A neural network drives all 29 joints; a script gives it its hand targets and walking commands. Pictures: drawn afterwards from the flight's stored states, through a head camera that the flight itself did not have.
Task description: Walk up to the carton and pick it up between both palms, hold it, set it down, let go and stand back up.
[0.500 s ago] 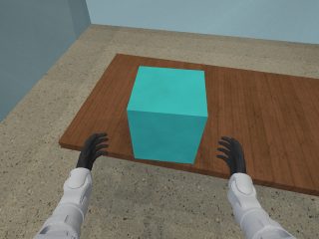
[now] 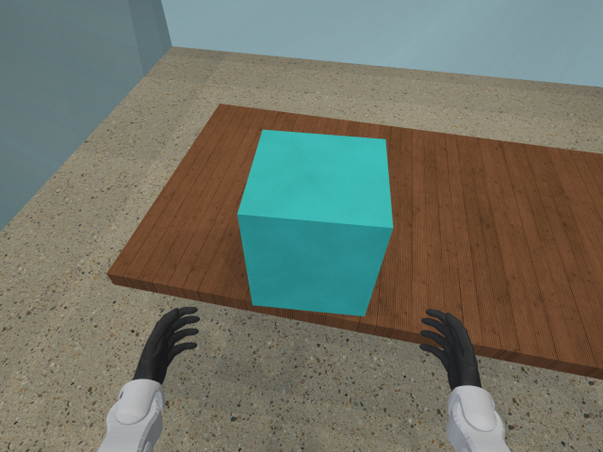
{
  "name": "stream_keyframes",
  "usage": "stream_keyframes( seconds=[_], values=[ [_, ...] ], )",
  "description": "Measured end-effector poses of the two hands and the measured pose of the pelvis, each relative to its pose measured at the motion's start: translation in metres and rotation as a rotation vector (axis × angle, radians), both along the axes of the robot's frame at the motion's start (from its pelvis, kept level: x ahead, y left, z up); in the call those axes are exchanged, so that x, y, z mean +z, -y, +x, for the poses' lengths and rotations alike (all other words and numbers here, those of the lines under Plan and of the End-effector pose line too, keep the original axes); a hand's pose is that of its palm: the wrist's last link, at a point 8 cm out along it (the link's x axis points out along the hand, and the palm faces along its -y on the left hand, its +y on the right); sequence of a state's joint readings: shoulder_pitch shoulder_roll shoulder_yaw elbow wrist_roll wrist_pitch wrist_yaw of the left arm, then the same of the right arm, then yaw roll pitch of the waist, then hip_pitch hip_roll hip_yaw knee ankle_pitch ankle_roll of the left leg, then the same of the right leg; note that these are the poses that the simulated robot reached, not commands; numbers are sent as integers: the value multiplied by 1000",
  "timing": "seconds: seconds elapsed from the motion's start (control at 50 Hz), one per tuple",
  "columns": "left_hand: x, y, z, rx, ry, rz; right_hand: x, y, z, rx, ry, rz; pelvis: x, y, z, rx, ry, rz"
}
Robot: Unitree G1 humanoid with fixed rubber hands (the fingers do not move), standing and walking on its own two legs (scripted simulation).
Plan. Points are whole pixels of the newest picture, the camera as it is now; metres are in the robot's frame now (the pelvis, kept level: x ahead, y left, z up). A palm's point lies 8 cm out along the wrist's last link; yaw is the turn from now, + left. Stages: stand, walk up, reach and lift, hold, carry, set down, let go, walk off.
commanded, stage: set down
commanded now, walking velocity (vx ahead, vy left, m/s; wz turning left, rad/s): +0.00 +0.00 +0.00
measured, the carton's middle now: (315, 226) +0.48 +0.00 -0.01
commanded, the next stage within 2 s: let go in 0.88 s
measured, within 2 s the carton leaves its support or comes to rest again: neither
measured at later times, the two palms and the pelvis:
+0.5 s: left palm (154, 405) +0.20 +0.22 -0.05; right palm (479, 410) +0.19 -0.21 -0.05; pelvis +0.01 -0.01 +0.01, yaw -1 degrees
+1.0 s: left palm (150, 440) +0.16 +0.22 -0.06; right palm (496, 443) +0.15 -0.23 -0.07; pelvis +0.00 -0.01 +0.01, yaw -1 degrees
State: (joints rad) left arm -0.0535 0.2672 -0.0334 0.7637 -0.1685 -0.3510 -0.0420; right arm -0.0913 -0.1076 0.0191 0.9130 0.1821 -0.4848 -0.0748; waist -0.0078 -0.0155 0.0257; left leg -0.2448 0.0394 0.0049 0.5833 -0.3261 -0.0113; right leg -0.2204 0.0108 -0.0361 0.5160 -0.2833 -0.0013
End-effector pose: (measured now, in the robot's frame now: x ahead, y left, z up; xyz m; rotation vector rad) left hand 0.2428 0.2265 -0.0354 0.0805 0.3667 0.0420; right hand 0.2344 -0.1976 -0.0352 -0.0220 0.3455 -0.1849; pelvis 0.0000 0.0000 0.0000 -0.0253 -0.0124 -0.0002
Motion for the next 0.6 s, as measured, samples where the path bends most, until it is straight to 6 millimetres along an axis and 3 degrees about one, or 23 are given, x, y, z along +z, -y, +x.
stream_keyframes(
  seconds=[0.22,0.6],
  values=[
    [-6,4,-24,17,-122,13,-9,9,-23,29,-81,-16,6,7,13,-10,57,11],
    [-16,7,-53,28,-297,51,-16,18,-52,58,-222,-63,12,9,11,-23,86,16]
  ],
)
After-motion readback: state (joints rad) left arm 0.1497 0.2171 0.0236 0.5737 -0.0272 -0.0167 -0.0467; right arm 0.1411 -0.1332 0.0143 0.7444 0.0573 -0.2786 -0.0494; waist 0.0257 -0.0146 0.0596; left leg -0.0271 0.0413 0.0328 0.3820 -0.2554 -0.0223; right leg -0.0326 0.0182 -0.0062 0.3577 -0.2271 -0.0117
